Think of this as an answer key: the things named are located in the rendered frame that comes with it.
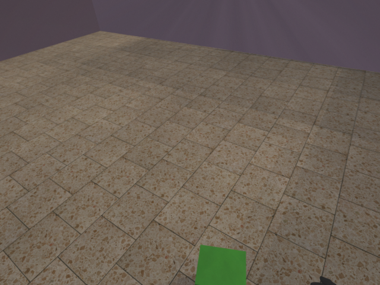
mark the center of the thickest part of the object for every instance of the carton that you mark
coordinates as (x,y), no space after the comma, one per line
(220,266)

